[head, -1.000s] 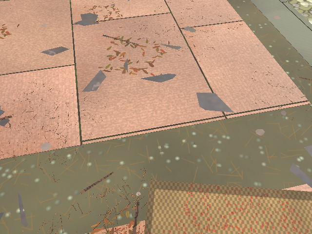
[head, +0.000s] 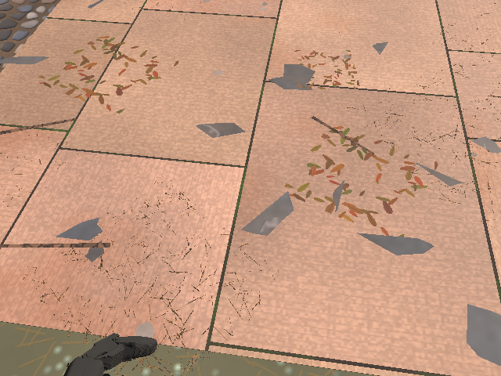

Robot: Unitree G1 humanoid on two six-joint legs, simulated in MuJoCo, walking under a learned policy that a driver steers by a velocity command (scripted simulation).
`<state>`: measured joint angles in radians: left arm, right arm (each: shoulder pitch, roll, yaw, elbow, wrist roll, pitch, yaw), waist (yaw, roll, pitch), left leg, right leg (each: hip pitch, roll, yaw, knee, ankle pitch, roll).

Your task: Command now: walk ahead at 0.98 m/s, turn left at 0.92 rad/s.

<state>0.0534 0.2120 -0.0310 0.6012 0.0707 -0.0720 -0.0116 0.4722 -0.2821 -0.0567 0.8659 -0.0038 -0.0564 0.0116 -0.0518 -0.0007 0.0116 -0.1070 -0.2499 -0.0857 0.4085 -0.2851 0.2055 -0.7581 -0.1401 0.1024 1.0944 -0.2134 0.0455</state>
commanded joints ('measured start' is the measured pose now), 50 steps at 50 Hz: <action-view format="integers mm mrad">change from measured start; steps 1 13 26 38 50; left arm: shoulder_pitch -98 371 405 313 -12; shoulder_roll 95 277 206 125 118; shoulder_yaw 19 128 103 90 63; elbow -84 58 227 181 24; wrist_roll -17 -15 -81 -61 -46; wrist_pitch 9 -13 -67 11 55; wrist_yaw -11 21 -11 -19 -87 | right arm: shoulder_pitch -47 -8 -551 -173 -103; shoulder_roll -146 -82 -13 -79 -155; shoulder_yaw -36 14 84 5 -7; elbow -89 -96 -305 -143 -36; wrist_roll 13 0 -37 -46 -15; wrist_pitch -36 -49 -32 -51 -85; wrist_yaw -2 -11 71 -13 -29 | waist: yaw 10 146 62 12 102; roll -21 -208 -40 55 45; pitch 122 -348 93 -45 84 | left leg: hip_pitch -295 -586 -308 92 80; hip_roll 212 149 273 564 450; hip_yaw -295 -81 133 -234 378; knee -251 1027 307 -169 -198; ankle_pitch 336 -99 369 -24 1029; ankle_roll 61 -84 -153 -64 -178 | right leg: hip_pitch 177 1145 404 21 246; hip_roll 53 -237 13 33 152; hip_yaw -109 765 45 -28 -305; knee -239 -781 -1100 230 -327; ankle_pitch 241 -490 325 -44 284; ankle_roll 11 -301 -227 -150 -219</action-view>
